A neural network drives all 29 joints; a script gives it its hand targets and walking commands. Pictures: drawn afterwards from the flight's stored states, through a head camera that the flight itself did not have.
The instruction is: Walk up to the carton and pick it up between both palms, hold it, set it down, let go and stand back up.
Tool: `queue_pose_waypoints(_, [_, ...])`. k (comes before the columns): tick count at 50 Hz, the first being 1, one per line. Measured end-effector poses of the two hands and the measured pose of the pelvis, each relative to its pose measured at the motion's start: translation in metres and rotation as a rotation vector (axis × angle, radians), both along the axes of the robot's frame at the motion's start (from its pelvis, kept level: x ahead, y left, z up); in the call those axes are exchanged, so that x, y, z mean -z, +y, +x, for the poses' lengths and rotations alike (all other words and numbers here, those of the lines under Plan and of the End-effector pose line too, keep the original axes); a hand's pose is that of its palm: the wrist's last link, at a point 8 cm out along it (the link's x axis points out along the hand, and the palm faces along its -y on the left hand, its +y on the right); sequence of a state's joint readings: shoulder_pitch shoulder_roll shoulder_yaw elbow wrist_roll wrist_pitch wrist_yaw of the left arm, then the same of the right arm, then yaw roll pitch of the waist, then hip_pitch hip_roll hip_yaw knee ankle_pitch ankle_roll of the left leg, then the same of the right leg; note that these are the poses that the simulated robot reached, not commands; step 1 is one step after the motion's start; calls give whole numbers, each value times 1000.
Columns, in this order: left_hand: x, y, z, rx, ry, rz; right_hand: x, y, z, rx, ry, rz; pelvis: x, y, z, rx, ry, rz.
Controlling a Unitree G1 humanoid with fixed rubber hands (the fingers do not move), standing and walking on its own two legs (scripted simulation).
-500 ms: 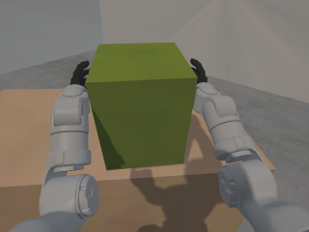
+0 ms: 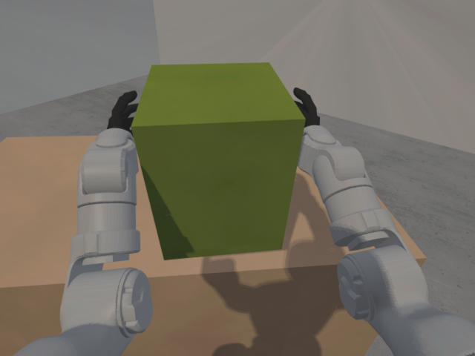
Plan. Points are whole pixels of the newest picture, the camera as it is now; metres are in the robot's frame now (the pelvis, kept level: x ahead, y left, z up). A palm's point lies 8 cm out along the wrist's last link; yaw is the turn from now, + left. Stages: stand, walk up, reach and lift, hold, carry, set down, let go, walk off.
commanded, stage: hold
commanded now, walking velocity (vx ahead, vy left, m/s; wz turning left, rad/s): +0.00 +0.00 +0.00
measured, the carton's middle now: (217, 158) +0.37 +0.00 +0.22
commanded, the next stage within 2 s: none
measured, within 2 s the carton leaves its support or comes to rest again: neither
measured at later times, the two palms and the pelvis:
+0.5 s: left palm (120, 139) +0.36 +0.15 +0.26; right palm (305, 135) +0.36 -0.14 +0.26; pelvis +0.00 +0.00 +0.00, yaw +0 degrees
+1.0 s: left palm (121, 139) +0.36 +0.15 +0.27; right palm (307, 134) +0.35 -0.15 +0.27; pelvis +0.00 +0.00 +0.00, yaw +0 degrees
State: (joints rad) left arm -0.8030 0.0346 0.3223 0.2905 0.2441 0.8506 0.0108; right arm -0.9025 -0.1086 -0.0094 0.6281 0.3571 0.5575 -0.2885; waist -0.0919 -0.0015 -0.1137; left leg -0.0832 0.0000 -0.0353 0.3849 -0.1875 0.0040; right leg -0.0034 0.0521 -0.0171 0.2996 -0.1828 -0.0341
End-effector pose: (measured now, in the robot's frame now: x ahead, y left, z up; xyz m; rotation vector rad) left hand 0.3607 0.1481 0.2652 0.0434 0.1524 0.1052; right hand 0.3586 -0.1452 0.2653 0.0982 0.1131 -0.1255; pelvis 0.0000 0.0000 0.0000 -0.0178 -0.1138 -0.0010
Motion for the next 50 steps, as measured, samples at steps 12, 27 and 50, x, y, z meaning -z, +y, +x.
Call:
queue_pose_waypoints(12, [6, 0, -1, 1, 16, -25, 2, 0, -2, 4, 17, -2, 0, -1, 1, 2, -10, 2])
queue_pose_waypoints(27, [4, 1, 1, -1, 20, -12, 3, 1, 0, 1, 21, -1, 0, -1, 1, -2, -9, 1])
queue_pose_waypoints(50, [0, -1, -2, 3, 7, -19, -2, -1, -4, 6, 9, -2, 0, -1, -1, 4, -11, 2])
